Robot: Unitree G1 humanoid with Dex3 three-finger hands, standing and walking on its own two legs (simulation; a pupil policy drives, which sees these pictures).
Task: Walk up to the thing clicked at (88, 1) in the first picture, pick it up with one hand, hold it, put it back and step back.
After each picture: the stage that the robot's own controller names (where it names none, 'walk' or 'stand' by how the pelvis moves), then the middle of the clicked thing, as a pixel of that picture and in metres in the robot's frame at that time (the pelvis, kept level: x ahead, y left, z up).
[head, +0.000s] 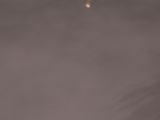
stand; (88, 3) +2.41 -0.13 -0.72
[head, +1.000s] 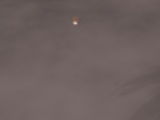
walk; (75, 21) +2.26 +0.19 -0.69
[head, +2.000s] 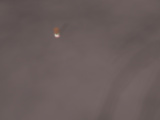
walk; (56, 32) +1.57 +0.42 -0.72
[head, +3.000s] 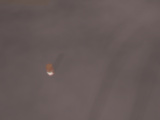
walk; (50, 69) +1.01 +0.39 -0.72
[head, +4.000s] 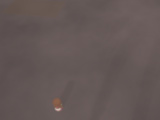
walk; (57, 104) +0.62 +0.28 -0.71
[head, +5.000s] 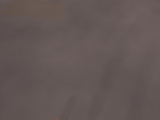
walk; out of the picture +0.43 +0.23 -0.71
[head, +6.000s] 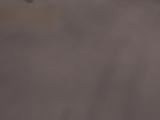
stand; out of the picture +0.37 +0.20 -0.72
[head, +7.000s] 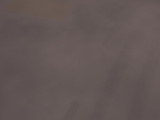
stand; out of the picture +0.39 +0.16 -0.71
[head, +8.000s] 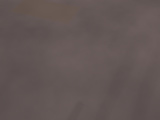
stand; out of the picture +0.41 +0.15 -0.72
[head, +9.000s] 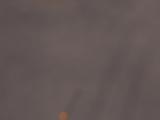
stand; (63, 118) +0.42 +0.13 -0.71
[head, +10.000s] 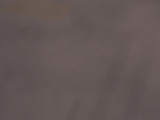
stand; out of the picture +0.41 +0.14 -0.72
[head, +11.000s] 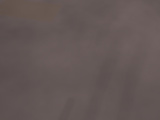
stand; out of the picture +0.42 +0.19 -0.71
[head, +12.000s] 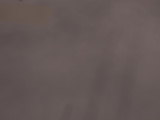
stand; out of the picture +0.36 +0.18 -0.72
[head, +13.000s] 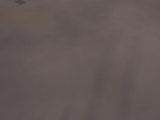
stand; out of the picture +0.37 +0.19 -0.72
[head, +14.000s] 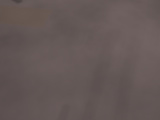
stand; out of the picture +0.38 +0.20 -0.72
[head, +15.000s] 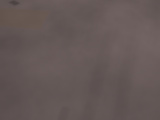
stand; out of the picture +0.36 +0.20 -0.72
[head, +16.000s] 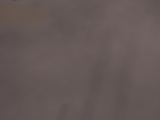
stand; out of the picture +0.36 +0.21 -0.72
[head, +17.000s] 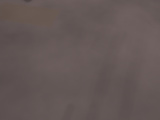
stand; out of the picture +0.40 +0.16 -0.73
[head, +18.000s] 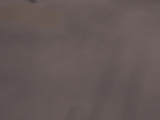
stand; out of the picture +0.40 +0.14 -0.73
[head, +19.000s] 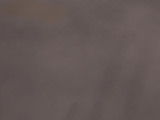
go down; out of the picture +0.40 +0.14 -0.72
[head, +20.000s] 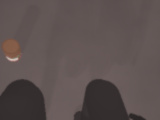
go down; (12, 51) +0.48 +0.24 -0.30
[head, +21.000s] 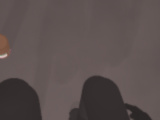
close in; (0, 47) +0.47 +0.26 -0.28
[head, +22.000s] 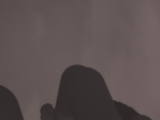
close; out of the picture +0.44 +0.31 -0.22
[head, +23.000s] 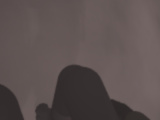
lift; out of the picture +0.43 +0.31 -0.22
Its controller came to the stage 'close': yes
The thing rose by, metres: 0.00
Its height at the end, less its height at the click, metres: +0.00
